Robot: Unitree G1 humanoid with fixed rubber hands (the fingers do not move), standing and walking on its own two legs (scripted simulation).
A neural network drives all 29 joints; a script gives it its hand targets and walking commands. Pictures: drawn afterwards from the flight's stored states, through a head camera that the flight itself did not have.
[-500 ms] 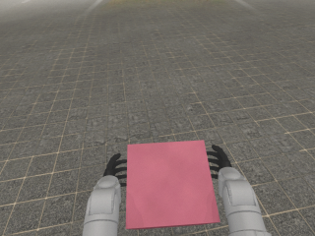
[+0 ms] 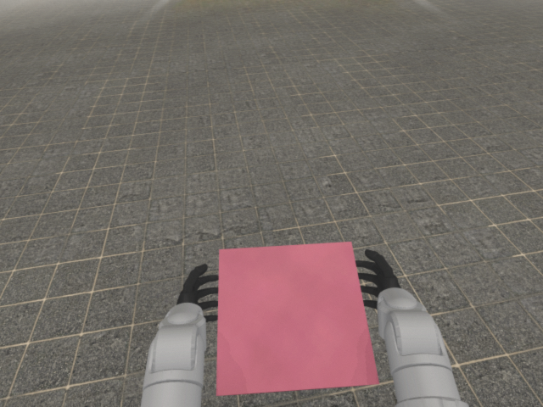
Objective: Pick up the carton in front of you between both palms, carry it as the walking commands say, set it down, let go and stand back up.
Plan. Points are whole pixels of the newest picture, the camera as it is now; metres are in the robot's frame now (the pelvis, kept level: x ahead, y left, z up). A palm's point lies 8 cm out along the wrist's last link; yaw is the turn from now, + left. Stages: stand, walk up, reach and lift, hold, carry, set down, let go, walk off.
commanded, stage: hold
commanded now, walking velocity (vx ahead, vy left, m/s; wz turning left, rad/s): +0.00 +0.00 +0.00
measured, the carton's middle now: (288, 325) +0.30 +0.00 -0.07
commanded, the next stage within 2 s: set down in 0.46 s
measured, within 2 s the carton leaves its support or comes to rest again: neither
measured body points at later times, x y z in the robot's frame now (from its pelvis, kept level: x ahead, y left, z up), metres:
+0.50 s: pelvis +0.00 +0.00 +0.00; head -0.05 +0.00 +0.45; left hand +0.30 +0.14 +0.03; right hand +0.30 -0.16 +0.04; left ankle +0.04 +0.11 -0.74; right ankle +0.03 -0.12 -0.74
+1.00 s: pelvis -0.01 +0.01 -0.04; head +0.14 +0.01 +0.38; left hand +0.36 +0.14 -0.12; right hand +0.35 -0.15 -0.10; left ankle +0.04 +0.11 -0.74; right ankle +0.03 -0.12 -0.74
